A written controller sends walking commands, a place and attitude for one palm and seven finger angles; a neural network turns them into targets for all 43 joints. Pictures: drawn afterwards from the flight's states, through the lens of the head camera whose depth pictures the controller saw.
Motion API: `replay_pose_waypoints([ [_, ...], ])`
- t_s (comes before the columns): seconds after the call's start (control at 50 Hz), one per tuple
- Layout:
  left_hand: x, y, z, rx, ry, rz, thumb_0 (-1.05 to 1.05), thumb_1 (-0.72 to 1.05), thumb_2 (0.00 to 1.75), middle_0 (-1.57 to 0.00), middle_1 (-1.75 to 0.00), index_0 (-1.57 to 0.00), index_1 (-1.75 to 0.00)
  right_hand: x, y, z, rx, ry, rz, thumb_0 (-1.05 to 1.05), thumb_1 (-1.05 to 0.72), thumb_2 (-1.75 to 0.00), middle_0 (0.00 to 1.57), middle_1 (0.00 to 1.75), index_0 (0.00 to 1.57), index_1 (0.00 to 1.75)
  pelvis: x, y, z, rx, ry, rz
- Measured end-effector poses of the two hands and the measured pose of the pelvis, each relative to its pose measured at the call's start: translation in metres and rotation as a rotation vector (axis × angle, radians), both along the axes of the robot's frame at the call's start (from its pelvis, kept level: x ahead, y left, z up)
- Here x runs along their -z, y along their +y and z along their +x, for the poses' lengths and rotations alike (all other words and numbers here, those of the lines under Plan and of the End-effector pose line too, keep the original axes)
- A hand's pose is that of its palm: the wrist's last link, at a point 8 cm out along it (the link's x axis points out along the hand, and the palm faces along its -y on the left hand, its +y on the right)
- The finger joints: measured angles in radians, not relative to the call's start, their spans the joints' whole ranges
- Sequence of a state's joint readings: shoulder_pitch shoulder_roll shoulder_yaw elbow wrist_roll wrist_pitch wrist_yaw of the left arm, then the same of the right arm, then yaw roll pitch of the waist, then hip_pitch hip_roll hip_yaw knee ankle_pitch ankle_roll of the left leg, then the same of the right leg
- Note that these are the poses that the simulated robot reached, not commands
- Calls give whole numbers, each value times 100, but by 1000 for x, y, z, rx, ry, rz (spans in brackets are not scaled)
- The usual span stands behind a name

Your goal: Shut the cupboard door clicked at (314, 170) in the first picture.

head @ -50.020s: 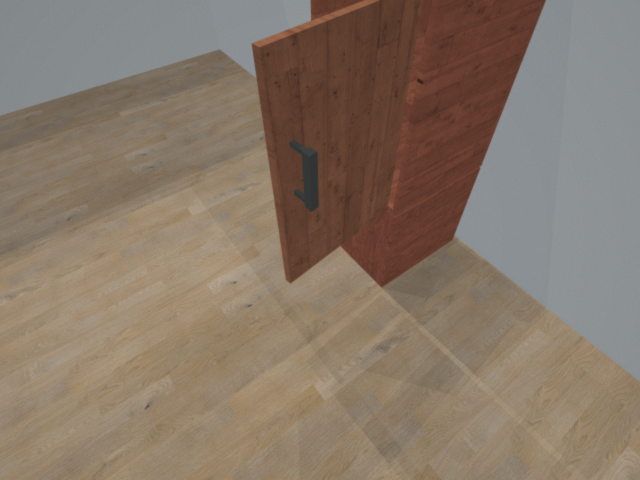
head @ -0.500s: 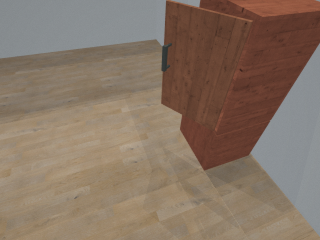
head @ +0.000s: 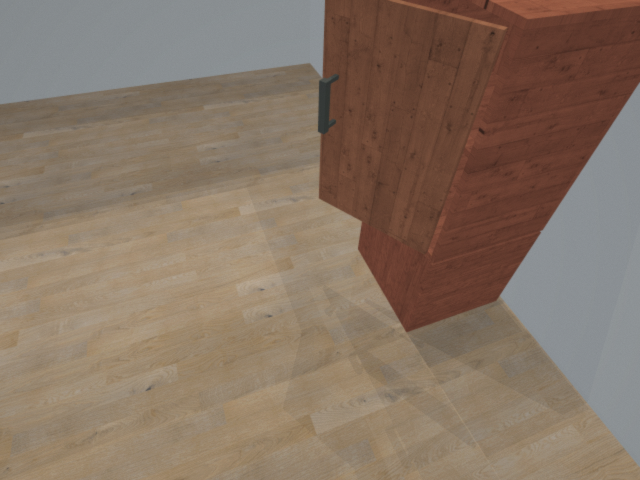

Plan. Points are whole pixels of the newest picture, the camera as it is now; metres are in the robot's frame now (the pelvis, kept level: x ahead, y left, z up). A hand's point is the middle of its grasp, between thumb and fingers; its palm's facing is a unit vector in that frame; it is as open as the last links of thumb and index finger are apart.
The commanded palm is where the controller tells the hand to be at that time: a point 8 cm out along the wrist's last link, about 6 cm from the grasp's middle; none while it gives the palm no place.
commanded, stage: look to check the result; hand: left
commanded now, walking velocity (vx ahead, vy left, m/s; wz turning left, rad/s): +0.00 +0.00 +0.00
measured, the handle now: (328, 104) +0.94 +0.03 +0.00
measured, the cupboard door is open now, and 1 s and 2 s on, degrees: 32 32 32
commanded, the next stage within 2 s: walk to a spot facing it in 0.10 s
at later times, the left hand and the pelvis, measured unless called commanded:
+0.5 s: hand out of the picture +0.03 +0.20 -0.19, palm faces +0.11 -0.97 -0.23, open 7.3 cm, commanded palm none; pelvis +0.01 +0.00 -0.01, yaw +6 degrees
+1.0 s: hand out of the picture +0.05 +0.23 -0.16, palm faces +0.35 -0.90 -0.27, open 7.3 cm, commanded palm none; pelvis +0.02 -0.01 +0.00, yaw +22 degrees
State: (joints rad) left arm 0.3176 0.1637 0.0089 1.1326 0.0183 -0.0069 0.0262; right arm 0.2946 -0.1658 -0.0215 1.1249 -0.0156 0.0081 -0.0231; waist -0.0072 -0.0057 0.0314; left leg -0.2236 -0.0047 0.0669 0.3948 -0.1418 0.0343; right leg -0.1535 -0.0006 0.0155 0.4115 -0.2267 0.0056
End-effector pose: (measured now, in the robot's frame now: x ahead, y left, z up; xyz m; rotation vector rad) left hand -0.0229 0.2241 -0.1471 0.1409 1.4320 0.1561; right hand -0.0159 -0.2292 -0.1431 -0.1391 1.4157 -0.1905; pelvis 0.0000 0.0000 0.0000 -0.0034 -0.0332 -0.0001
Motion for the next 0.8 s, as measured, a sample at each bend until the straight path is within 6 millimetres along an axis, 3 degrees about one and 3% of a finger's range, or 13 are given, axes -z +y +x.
replay_pose_waypoints([
  [0.34, -5, 16, 47, 10, -70, 50, 0, 91, 90, -20, -30, -20, -30, -4, -19, 52, -53, -63, -31, 0, -91, -90, 19, 30, 20, 30, 0, -4, 14, -23, 6, 2],
  [0.48, 4, 18, 46, -62, -90, 48, 0, 91, 90, -20, -30, -20, -30, 6, -12, 68, -111, -35, -12, 0, -91, -90, 19, 30, 20, 30, 10, -2, 14, -86, 16, -10],
  [0.62, 26, 37, 38, -159, -108, 34, 0, 91, 90, -20, -30, -21, -30, 7, 3, 99, -198, -48, -45, 0, -91, -90, 20, 30, 20, 30, 24, 14, 19, -178, 6, -13],
  [0.8, 0, 58, 44, -211, -151, 62, 1, 91, 90, -20, -30, -20, -30, -16, 12, 127, -302, -72, -70, 0, -91, -90, 20, 30, 20, 30, 2, 17, 16, -257, 64, -42],
])
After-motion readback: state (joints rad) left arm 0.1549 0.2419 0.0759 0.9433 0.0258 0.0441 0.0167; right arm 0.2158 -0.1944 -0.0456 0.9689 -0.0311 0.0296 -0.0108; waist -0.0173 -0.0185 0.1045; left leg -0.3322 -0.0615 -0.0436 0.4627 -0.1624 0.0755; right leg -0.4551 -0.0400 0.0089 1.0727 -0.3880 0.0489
